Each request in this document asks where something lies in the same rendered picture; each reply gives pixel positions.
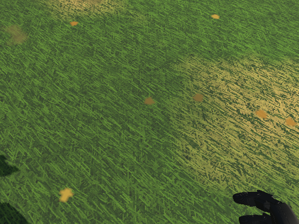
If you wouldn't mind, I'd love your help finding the robot right hand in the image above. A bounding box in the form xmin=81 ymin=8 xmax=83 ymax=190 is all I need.
xmin=233 ymin=189 xmax=299 ymax=224

